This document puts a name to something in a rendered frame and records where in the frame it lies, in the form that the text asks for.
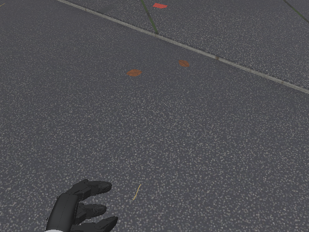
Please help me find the left robot hand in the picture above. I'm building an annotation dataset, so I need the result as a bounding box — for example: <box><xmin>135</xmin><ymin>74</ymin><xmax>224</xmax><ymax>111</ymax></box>
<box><xmin>45</xmin><ymin>179</ymin><xmax>118</xmax><ymax>232</ymax></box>

